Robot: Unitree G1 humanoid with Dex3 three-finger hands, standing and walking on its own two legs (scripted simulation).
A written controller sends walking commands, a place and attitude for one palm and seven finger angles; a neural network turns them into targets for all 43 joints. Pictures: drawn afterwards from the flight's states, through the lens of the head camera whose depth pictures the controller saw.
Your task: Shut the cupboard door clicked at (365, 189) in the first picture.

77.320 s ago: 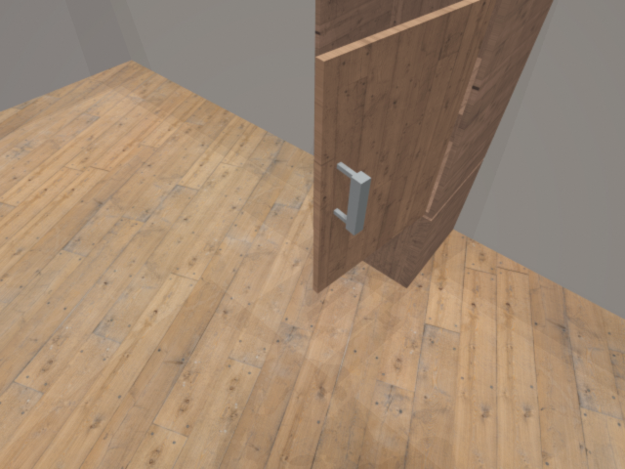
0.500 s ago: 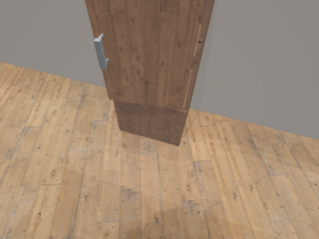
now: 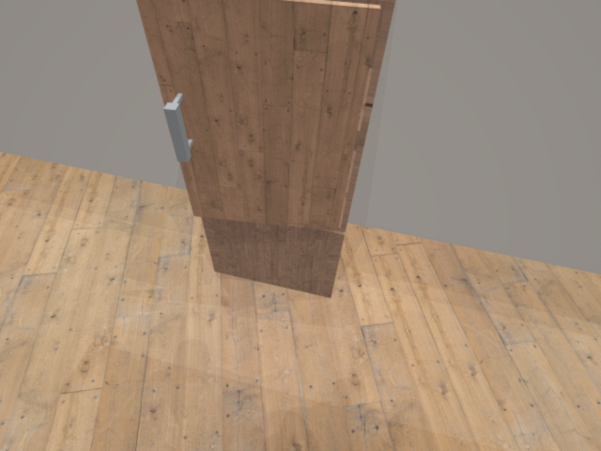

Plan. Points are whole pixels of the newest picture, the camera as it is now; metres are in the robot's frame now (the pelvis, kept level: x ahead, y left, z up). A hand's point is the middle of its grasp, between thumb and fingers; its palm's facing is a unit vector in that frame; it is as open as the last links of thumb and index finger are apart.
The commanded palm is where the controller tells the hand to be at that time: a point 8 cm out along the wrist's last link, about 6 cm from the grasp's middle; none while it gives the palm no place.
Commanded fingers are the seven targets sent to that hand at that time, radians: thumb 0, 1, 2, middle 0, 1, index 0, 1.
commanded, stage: take the last steps up to it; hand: left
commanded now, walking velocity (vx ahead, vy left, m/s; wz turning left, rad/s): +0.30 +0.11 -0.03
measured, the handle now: (181, 128) +0.75 +0.28 -0.01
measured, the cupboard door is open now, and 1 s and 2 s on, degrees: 8 8 8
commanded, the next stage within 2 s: come to a stop and stand still in 0.52 s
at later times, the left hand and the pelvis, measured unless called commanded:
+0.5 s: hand (176, 423) +0.19 +0.19 -0.15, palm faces +0.09 -0.97 -0.22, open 7.2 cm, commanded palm none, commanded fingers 0.00 0.90 0.90 -0.20 -0.30 -0.20 -0.30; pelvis +0.16 +0.01 +0.01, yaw +2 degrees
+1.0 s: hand (167, 352) +0.30 +0.24 -0.16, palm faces +0.03 -0.96 -0.27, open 7.4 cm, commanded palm none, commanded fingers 0.00 0.90 0.90 -0.20 -0.30 -0.20 -0.30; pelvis +0.26 +0.04 +0.00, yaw +0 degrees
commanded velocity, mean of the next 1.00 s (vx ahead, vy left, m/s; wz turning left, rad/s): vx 0.04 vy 0.02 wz -0.02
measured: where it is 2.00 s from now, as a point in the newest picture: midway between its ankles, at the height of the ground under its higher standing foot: outside the picture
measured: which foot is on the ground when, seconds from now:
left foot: down 0.00-0.26, up 0.28-0.62, down 0.64-0.94, up 0.96-1.00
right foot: up 0.00-0.24, down 0.26-0.64, up 0.66-0.86, down 0.88-1.00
